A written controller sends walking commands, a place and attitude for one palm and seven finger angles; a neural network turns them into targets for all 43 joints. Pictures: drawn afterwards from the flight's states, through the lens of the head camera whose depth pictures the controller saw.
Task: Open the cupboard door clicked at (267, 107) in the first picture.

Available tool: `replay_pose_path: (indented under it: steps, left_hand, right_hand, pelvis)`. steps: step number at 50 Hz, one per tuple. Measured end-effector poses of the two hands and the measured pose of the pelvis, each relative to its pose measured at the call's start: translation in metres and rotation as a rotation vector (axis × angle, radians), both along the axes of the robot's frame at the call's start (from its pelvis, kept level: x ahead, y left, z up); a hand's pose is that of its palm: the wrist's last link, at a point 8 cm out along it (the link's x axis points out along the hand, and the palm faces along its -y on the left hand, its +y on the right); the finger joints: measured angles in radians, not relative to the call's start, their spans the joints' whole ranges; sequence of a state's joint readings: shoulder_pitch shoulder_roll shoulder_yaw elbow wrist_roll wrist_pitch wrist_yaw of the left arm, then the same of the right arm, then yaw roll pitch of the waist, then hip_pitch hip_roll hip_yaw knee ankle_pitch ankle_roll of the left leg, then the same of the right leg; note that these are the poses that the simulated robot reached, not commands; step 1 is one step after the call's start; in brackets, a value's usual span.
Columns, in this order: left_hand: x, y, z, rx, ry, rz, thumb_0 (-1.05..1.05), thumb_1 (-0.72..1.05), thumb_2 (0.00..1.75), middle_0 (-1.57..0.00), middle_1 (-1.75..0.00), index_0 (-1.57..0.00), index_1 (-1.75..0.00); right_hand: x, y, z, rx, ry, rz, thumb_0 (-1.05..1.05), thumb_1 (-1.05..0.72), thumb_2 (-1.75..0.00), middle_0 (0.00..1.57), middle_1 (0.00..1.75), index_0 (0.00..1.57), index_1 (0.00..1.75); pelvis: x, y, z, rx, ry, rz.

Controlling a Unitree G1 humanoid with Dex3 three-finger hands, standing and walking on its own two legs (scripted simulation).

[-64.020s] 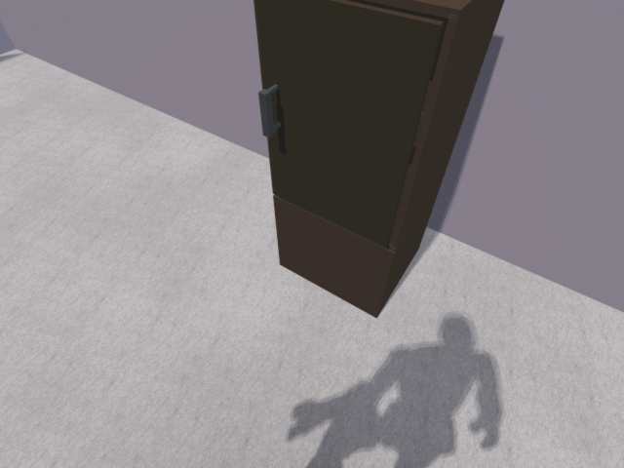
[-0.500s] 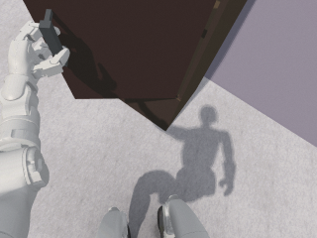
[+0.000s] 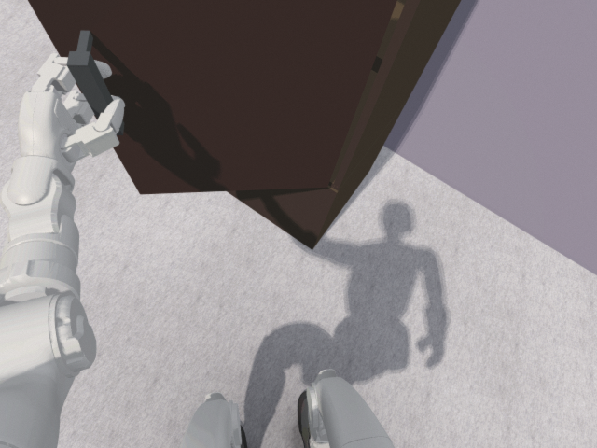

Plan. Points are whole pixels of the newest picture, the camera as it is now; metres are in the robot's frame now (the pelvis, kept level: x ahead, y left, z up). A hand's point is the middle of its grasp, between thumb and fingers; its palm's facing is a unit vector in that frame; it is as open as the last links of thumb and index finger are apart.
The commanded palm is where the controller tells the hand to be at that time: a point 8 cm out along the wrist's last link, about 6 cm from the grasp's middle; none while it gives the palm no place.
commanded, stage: pull the door open along its arc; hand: left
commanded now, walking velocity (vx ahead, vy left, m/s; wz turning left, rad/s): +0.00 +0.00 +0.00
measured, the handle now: (101, 86) +0.57 +0.20 +0.06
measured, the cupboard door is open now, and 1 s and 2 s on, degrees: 41 81 80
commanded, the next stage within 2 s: open thumb and fingers to let go in 0.88 s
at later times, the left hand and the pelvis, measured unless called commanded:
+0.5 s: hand (144, 212) +0.39 +0.14 +0.06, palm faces +0.30 -0.95 +0.06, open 7.0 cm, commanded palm +0.33 +0.19 +0.06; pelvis +0.01 -0.01 +0.02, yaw +1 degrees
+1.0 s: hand (223, 298) +0.29 +0.06 +0.06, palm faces +0.39 -0.92 +0.01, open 6.9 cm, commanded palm +0.25 +0.11 +0.06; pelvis +0.01 -0.04 +0.02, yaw +4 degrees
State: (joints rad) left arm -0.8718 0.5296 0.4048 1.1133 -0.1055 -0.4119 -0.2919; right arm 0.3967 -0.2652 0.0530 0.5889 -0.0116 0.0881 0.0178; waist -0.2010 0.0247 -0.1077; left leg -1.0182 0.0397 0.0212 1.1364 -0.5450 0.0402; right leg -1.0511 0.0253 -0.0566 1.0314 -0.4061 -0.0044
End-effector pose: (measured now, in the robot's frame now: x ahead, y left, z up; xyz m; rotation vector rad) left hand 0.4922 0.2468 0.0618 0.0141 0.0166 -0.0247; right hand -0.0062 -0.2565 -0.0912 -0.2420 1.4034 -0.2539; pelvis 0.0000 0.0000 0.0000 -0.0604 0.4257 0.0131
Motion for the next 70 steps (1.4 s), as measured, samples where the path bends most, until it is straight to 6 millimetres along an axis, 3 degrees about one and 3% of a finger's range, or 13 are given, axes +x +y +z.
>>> replay_pose_path:
  steps: [6,13,22,29,35,50,60,70]
  left_hand:
    - [-0.021,-0.003,0.000,-0.003,0.002,-0.016,0.01,0.64,0.74,-0.25,-1.31,-0.27,-1.31]
    - [-0.062,-0.012,-0.001,-0.020,-0.007,-0.024,0.01,0.64,0.72,-0.25,-1.31,-0.26,-1.30]
    - [-0.118,-0.048,-0.005,-0.089,-0.041,0.272,0.01,0.62,0.76,-0.26,-1.27,-0.27,-1.23]
    - [-0.158,-0.074,-0.004,-0.048,-0.043,0.371,-0.01,0.61,0.77,-0.28,-1.26,-0.26,-1.26]
    - [-0.185,-0.095,-0.003,-0.040,-0.035,0.419,0.00,0.61,0.76,-0.28,-1.26,-0.25,-1.28]
    - [-0.243,-0.146,0.001,-0.028,-0.002,0.428,0.01,0.63,0.75,-0.25,-1.25,-0.24,-1.30]
    - [-0.239,-0.135,-0.003,0.024,-0.038,0.432,-0.04,0.48,0.76,-0.33,-1.29,-0.29,-1.29]
    - [-0.236,-0.135,-0.001,-0.014,-0.025,0.412,-0.01,-0.01,0.52,-0.33,-1.25,-0.32,-1.25]
  right_hand:
    - [0.015,0.000,0.005,0.021,-0.047,-0.009,0.01,-0.91,-0.90,0.20,0.30,0.20,0.30]
    - [0.056,0.001,0.013,0.039,-0.160,0.031,0.01,-0.91,-0.90,0.20,0.30,0.20,0.30]
    - [0.124,0.012,0.011,0.097,-0.341,0.159,0.01,-0.91,-0.90,0.20,0.30,0.20,0.30]
    - [0.153,0.025,0.008,0.152,-0.404,0.234,0.01,-0.91,-0.90,0.20,0.30,0.20,0.30]
    - [0.161,0.026,0.009,0.164,-0.433,0.269,0.01,-0.91,-0.90,0.20,0.30,0.20,0.30]
    - [0.176,0.003,0.016,0.149,-0.518,0.304,0.01,-0.91,-0.90,0.20,0.30,0.20,0.30]
    - [0.186,0.003,0.007,0.146,-0.534,0.330,0.01,-0.91,-0.90,0.20,0.30,0.20,0.30]
    - [0.176,0.008,0.007,0.157,-0.543,0.321,0.01,-0.91,-0.90,0.20,0.30,0.20,0.30]
  pelvis:
    - [0.007,-0.001,0.008,0.008,-0.019,-0.011]
    - [0.014,-0.001,0.016,0.016,-0.051,-0.010]
    - [0.014,-0.003,0.017,0.031,-0.078,-0.002]
    - [0.009,-0.012,0.016,0.045,-0.116,0.016]
    - [0.006,-0.022,0.017,0.054,-0.145,0.033]
    - [0.006,-0.041,0.020,0.075,-0.189,0.053]
    - [-0.005,-0.051,0.013,0.082,-0.187,0.071]
    - [-0.009,-0.047,0.014,0.082,-0.192,0.067]
